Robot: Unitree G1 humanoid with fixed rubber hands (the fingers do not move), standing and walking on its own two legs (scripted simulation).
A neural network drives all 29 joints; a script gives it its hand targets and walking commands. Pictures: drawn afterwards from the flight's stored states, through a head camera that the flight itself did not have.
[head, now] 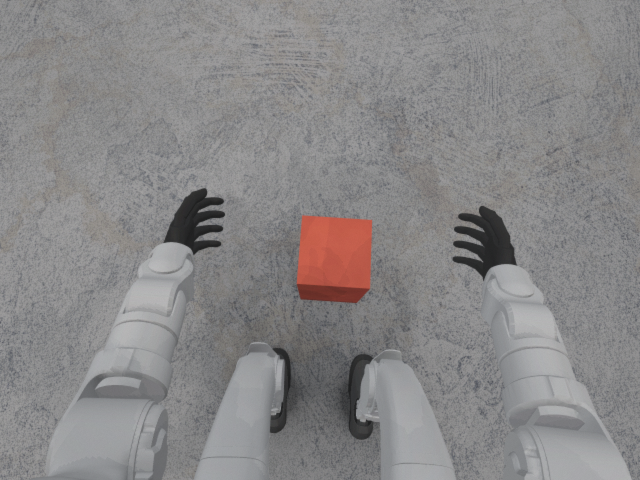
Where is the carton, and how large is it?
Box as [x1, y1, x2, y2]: [297, 215, 371, 302]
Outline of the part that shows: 302,215 297,273 297,286 300,298 356,302 369,288 371,220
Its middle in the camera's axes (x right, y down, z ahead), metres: +0.04 +0.05 +0.96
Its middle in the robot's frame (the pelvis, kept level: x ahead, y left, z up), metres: +0.47 -0.02 -0.54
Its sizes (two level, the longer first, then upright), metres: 0.156 0.154 0.263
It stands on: the floor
